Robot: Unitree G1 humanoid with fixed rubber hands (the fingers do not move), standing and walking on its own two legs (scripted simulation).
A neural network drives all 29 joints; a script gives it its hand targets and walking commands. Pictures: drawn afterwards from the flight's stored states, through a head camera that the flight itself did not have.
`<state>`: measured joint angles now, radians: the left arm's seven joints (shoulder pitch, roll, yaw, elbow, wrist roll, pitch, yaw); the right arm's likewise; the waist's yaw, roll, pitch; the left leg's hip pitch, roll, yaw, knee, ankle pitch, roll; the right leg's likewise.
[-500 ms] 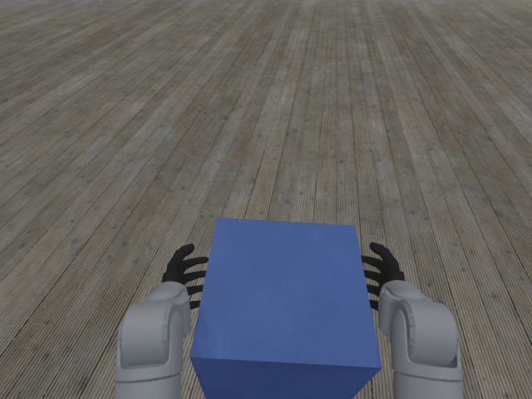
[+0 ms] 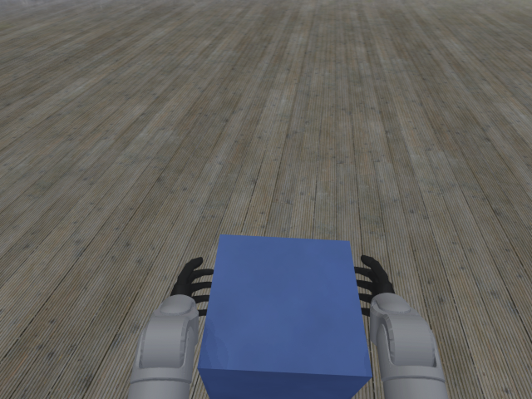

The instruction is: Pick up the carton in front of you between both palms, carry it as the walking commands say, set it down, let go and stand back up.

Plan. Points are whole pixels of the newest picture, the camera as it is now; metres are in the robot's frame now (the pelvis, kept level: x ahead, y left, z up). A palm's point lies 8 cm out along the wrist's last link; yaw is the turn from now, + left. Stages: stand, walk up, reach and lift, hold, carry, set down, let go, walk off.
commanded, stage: carry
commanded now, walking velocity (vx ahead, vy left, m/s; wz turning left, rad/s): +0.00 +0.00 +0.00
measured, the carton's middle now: (279, 329) +0.28 +0.00 -0.04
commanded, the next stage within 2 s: hold in 0.82 s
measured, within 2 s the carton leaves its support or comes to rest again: neither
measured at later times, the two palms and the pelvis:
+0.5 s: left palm (182, 313) +0.26 +0.15 +0.04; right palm (382, 312) +0.27 -0.15 +0.04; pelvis -0.02 +0.00 +0.00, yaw +0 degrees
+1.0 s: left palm (170, 328) +0.24 +0.16 +0.05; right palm (380, 322) +0.25 -0.14 +0.05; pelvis -0.04 +0.00 +0.01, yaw +2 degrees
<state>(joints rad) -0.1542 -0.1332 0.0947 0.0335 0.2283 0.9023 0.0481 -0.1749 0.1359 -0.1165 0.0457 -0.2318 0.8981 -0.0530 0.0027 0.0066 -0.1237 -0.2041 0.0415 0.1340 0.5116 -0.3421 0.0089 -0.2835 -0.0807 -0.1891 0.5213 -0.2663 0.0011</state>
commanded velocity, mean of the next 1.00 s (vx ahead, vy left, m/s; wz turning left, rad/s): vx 0.00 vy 0.00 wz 0.00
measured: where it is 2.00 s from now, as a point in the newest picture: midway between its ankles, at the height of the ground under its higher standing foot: outside the picture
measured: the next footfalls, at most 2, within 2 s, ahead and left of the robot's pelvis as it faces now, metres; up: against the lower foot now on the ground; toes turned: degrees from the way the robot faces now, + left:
none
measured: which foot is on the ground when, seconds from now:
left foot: down 0.00-1.00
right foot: down 0.00-1.00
